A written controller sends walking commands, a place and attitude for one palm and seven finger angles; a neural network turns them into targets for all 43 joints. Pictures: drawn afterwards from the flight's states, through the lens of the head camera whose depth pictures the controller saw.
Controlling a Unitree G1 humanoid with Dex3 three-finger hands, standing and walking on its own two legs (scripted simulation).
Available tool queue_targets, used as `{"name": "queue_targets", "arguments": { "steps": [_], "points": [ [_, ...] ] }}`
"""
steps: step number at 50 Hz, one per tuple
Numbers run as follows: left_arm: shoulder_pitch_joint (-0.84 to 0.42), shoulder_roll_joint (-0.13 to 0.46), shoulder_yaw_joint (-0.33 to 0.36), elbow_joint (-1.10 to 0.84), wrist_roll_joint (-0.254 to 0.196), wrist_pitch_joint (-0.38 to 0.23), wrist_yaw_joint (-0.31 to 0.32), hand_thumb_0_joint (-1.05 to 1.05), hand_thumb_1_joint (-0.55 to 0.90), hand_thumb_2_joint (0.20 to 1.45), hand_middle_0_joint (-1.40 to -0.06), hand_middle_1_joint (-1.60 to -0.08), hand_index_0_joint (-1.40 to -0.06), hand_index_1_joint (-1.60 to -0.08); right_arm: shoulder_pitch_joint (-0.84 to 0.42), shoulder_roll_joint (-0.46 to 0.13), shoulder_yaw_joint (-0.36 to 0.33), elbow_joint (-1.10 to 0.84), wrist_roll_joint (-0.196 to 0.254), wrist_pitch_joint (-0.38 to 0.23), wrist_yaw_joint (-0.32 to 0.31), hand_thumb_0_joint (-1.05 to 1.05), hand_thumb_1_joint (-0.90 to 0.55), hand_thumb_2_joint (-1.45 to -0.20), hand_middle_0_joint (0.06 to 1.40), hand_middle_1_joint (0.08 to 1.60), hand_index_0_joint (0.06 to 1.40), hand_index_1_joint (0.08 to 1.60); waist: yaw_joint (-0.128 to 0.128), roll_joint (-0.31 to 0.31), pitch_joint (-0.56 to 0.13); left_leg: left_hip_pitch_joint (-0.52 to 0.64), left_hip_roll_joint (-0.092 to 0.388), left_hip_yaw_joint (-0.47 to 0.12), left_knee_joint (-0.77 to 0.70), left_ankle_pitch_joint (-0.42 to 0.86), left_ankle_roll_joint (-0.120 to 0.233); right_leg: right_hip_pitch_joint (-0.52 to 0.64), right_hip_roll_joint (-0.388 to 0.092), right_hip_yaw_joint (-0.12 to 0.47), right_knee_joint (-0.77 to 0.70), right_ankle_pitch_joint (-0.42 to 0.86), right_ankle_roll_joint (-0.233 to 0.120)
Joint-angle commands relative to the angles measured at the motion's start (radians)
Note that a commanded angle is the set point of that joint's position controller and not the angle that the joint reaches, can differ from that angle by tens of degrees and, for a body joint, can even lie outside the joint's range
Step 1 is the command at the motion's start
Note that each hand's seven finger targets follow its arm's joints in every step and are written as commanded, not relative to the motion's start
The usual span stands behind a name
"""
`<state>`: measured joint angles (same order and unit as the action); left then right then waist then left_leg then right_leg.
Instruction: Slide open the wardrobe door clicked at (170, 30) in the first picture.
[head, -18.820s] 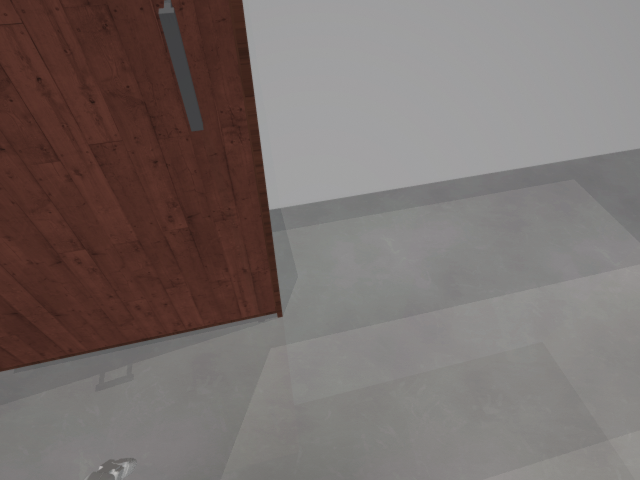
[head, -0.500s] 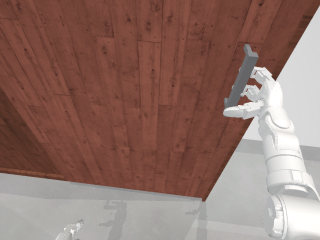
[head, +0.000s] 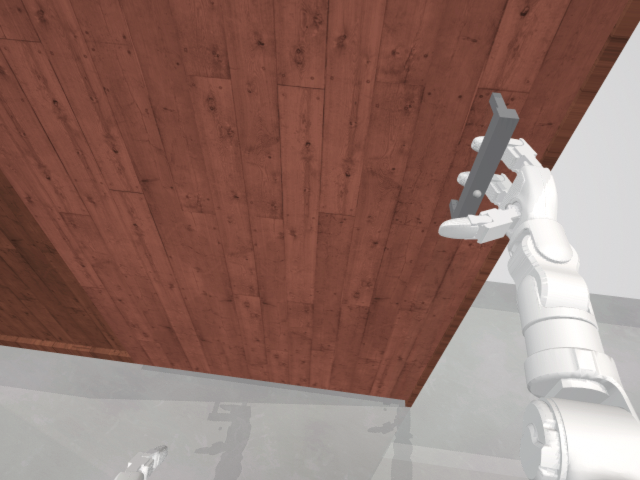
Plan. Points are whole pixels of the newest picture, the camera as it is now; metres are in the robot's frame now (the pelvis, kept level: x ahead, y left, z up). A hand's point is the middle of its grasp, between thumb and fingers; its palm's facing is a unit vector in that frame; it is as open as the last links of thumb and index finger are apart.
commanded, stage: slide the fingers in behind the handle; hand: right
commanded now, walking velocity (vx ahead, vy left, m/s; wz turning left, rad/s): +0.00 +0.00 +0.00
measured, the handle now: (475, 170) +0.49 -0.15 +0.17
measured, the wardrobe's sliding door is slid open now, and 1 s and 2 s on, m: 0.00 0.00 0.00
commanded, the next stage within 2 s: grip the handle and tug to test in 0.40 s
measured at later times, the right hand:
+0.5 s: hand (475, 190) +0.44 -0.14 +0.17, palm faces +0.03 +1.00 +0.01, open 14.0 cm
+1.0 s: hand (475, 195) +0.43 -0.14 +0.17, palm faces +0.05 +1.00 +0.00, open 8.5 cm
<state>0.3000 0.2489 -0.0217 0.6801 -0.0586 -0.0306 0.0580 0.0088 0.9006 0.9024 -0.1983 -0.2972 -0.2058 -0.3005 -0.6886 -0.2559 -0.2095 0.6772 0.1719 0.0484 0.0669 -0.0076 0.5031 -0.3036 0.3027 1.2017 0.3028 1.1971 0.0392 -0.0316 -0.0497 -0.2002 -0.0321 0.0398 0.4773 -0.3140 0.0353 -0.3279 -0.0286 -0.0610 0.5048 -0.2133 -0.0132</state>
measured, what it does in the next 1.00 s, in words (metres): stands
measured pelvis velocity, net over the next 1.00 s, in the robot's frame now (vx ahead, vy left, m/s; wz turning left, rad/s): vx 0.00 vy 0.00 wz -0.01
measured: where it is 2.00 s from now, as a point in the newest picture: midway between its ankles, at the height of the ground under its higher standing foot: outside the picture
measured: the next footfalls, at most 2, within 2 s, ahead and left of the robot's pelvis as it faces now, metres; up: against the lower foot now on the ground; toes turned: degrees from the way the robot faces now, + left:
none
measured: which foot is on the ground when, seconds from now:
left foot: down 0.00-1.00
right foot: down 0.00-1.00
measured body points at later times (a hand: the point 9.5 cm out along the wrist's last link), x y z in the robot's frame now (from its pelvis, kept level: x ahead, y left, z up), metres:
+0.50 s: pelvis +0.00 -0.01 +0.00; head +0.01 +0.00 +0.45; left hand +0.09 +0.25 -0.12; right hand +0.43 -0.20 +0.17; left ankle -0.04 +0.09 -0.74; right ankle +0.03 -0.11 -0.74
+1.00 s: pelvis +0.00 +0.00 +0.00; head +0.00 +0.01 +0.45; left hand +0.11 +0.26 -0.11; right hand +0.42 -0.20 +0.17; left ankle -0.04 +0.09 -0.74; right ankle +0.03 -0.11 -0.74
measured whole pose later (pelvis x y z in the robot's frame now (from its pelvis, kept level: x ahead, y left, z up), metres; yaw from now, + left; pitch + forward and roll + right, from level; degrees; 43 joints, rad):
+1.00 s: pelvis +0.00 +0.00 +0.00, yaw -1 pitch +2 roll +0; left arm 0.28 0.25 -0.02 0.68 -0.06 -0.02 0.06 0.01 0.90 0.90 -0.20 -0.30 -0.21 -0.30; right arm -0.70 -0.25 -0.19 0.70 0.16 0.06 0.04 0.00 -0.27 -0.63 0.38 1.31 0.39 1.31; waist 0.04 -0.03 -0.04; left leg -0.19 -0.04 0.05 0.47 -0.31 0.04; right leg -0.32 -0.03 -0.05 0.50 -0.21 -0.01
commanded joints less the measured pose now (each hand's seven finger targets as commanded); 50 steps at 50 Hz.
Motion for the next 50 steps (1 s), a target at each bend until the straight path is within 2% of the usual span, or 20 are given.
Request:
{"name": "queue_targets", "arguments": {
  "steps": [1,2,4,7,9,13,14,15,18,19,21,25,28,29,31,34,37,40,46,50],
  "points": [
    [-0.056,0.128,0.044,-0.122,-0.005,-0.032,0.016,0.0,0.9,0.9,-0.2,-0.3,-0.2,-0.3,-0.507,-0.2,-0.036,-0.229,0.004,-0.055,-0.013,0.0,0.5,-0.3,0.3,1.2,0.3,1.2,0.0,0.037,-0.26,-0.055,0.007,-0.031,-0.068,0.366,-0.027,0.241,0.018,0.042,-0.016,0.211,-0.042],
    [-0.05,0.125,0.045,-0.12,-0.003,-0.035,0.016,0.0,0.9,0.9,-0.2,-0.3,-0.2,-0.3,-0.543,-0.175,-0.017,-0.236,0.006,-0.058,-0.013,0.0,0.5,-0.3,0.3,1.2,0.3,1.2,0.01,0.041,-0.264,-0.07,0.004,-0.028,-0.07,0.356,-0.026,0.255,0.017,0.047,-0.014,0.211,-0.042],
    [-0.043,0.133,0.048,-0.119,-0.001,-0.035,0.017,0.0,0.9,0.9,-0.2,-0.3,-0.2,-0.3,-0.495,-0.208,-0.049,-0.21,0.011,-0.062,-0.013,0.0,0.5,-0.3,0.3,1.2,0.3,1.2,0.001,0.075,-0.27,-0.054,0.003,-0.029,-0.073,0.357,-0.026,0.249,0.014,0.048,-0.011,0.218,-0.045],
    [-0.046,0.128,0.046,-0.114,-0.004,-0.037,0.016,0.0,0.9,0.9,-0.2,-0.3,-0.2,-0.3,-0.53,-0.177,-0.021,-0.197,0.01,-0.063,-0.006,0.0,0.5,-0.3,0.3,1.2,0.3,1.2,0.01,0.033,-0.267,-0.081,0.003,-0.029,-0.071,0.343,-0.024,0.259,0.016,0.05,-0.01,0.208,-0.04],
    [-0.04,0.134,0.046,-0.114,-0.002,-0.035,0.018,0.0,0.9,0.9,-0.2,-0.3,-0.2,-0.3,-0.52,-0.198,-0.033,-0.172,0.012,-0.066,-0.006,0.0,0.5,-0.3,0.3,1.2,0.3,1.2,0.01,0.074,-0.259,-0.067,0.005,-0.029,-0.074,0.332,-0.027,0.235,0.017,0.051,-0.011,0.194,-0.043],
    [-0.039,0.128,0.047,-0.111,-0.005,-0.042,0.013,0.0,0.9,0.9,-0.2,-0.3,-0.2,-0.3,-0.573,-0.155,0.004,-0.19,0.006,-0.078,-0.004,0.0,0.5,-0.3,0.3,1.2,0.3,1.2,0.014,0.004,-0.283,-0.101,0.001,-0.023,-0.064,0.321,-0.018,0.278,0.015,0.061,-0.006,0.211,-0.035],
    [-0.031,0.132,0.049,-0.11,-0.002,-0.043,0.014,0.0,0.9,0.9,-0.2,-0.3,-0.2,-0.3,-0.56,-0.151,0.005,-0.166,0.011,-0.079,-0.005,0.0,0.5,-0.3,0.3,1.2,0.3,1.2,0.02,0.045,-0.278,-0.097,0.0,-0.02,-0.067,0.316,-0.021,0.268,0.013,0.062,-0.002,0.207,-0.039],
    [-0.031,0.136,0.049,-0.104,-0.002,-0.043,0.014,0.0,0.9,0.9,-0.2,-0.3,-0.2,-0.3,-0.572,-0.194,-0.031,-0.16,0.01,-0.081,-0.009,0.0,0.5,-0.3,0.3,1.2,0.3,1.2,0.013,0.04,-0.279,-0.093,0.001,-0.024,-0.066,0.32,-0.02,0.258,0.013,0.062,-0.006,0.204,-0.038],
    [-0.03,0.132,0.049,-0.105,-0.003,-0.044,0.012,0.0,0.9,0.9,-0.2,-0.3,-0.2,-0.3,-0.56,-0.183,-0.028,-0.154,0.01,-0.083,-0.011,0.0,0.5,-0.3,0.3,1.2,0.3,1.2,0.01,0.037,-0.285,-0.089,0.002,-0.024,-0.063,0.328,-0.021,0.257,0.015,0.059,-0.006,0.208,-0.037],
    [-0.021,0.137,0.05,-0.106,0.002,-0.043,0.013,0.0,0.9,0.9,-0.2,-0.3,-0.2,-0.3,-0.544,-0.201,-0.044,-0.146,0.009,-0.088,-0.015,0.0,0.5,-0.3,0.3,1.2,0.3,1.2,0.008,0.085,-0.29,-0.07,0.001,-0.021,-0.063,0.332,-0.023,0.244,0.015,0.059,-0.004,0.214,-0.042],
    [-0.035,0.13,0.049,-0.113,-0.001,-0.044,0.009,0.0,0.9,0.9,-0.2,-0.3,-0.2,-0.3,-0.588,-0.173,-0.01,-0.195,-0.001,-0.097,-0.016,0.0,0.5,-0.3,0.3,1.2,0.3,1.2,0.01,0.007,-0.308,-0.082,0.003,-0.025,-0.055,0.339,-0.02,0.27,0.015,0.057,-0.005,0.223,-0.037],
    [-0.027,0.134,0.052,-0.109,-0.003,-0.049,0.006,0.0,0.9,0.9,-0.2,-0.3,-0.2,-0.3,-0.553,-0.154,-0.005,-0.186,0.001,-0.096,-0.026,0.0,0.5,-0.3,0.3,1.2,0.3,1.2,0.004,0.019,-0.303,-0.1,-0.005,-0.014,-0.056,0.313,-0.016,0.29,0.006,0.067,-0.008,0.231,-0.031],
    [-0.026,0.131,0.053,-0.101,-0.001,-0.049,0.005,0.0,0.9,0.9,-0.2,-0.3,-0.2,-0.3,-0.562,-0.151,-0.011,-0.179,-0.002,-0.081,-0.036,0.0,0.36,-0.36,0.315,1.22,0.315,1.22,0.005,0.021,-0.289,-0.107,-0.006,-0.015,-0.059,0.315,-0.016,0.29,0.006,0.066,-0.009,0.23,-0.03],
    [-0.021,0.135,0.053,-0.106,0.002,-0.047,0.006,0.0,0.9,0.9,-0.2,-0.3,-0.2,-0.3,-0.532,-0.168,-0.028,-0.183,0.001,-0.08,-0.042,0.0,0.313,-0.38,0.32,1.227,0.32,1.227,-0.002,0.059,-0.294,-0.08,-0.006,-0.014,-0.062,0.325,-0.018,0.273,0.008,0.063,-0.008,0.236,-0.035],
    [-0.032,0.129,0.05,-0.109,0.002,-0.047,0.004,0.0,0.9,0.9,-0.2,-0.3,-0.2,-0.3,-0.542,-0.15,-0.013,-0.197,-0.005,-0.076,-0.046,0.0,0.22,-0.42,0.33,1.24,0.33,1.24,-0.003,0.038,-0.298,-0.076,-0.003,-0.019,-0.058,0.346,-0.019,0.273,0.01,0.058,-0.012,0.241,-0.035],
    [-0.027,0.133,0.053,-0.112,0.007,-0.042,0.004,0.0,0.9,0.9,-0.2,-0.3,-0.2,-0.3,-0.491,-0.194,-0.056,-0.218,-0.01,-0.078,-0.057,0.0,0.08,-0.48,0.345,1.26,0.345,1.26,-0.018,0.073,-0.321,-0.032,-0.003,-0.02,-0.056,0.378,-0.018,0.266,0.01,0.055,-0.011,0.269,-0.038],
    [-0.041,0.125,0.049,-0.116,0.002,-0.037,0.004,0.0,0.9,0.9,-0.2,-0.3,-0.2,-0.3,-0.495,-0.16,-0.024,-0.215,-0.011,-0.067,-0.048,0.0,-0.06,-0.54,0.36,1.28,0.36,1.28,-0.007,0.065,-0.272,-0.045,-0.001,-0.024,-0.064,0.381,-0.023,0.249,0.013,0.044,-0.018,0.239,-0.038],
    [-0.05,0.127,0.049,-0.125,0.0,-0.033,0.007,0.0,0.9,0.9,-0.2,-0.3,-0.2,-0.3,-0.471,-0.187,-0.044,-0.247,-0.007,-0.062,-0.04,0.0,-0.2,-0.6,0.375,1.3,0.375,1.3,-0.019,0.051,-0.288,-0.023,0.002,-0.03,-0.065,0.403,-0.022,0.253,0.016,0.039,-0.019,0.249,-0.041],
    [-0.061,0.124,0.043,-0.118,-0.004,-0.026,0.017,0.0,0.9,0.9,-0.2,-0.3,-0.2,-0.3,-0.527,-0.166,-0.009,-0.22,0.004,-0.049,-0.023,0.0,-0.48,-0.72,0.405,1.34,0.405,1.34,0.009,0.052,-0.232,-0.062,0.005,-0.033,-0.087,0.334,-0.028,0.237,0.019,0.043,-0.025,0.177,-0.042],
    [-0.061,0.123,0.045,-0.113,-0.005,-0.033,0.017,0.0,0.9,0.9,-0.2,-0.3,-0.2,-0.3,-0.571,-0.137,0.02,-0.226,0.009,-0.068,-0.02,0.0,-0.667,-0.8,0.425,1.367,0.425,1.367,0.017,0.033,-0.266,-0.076,0.005,-0.034,-0.083,0.337,-0.025,0.27,0.021,0.052,-0.014,0.193,-0.043]
  ]
}}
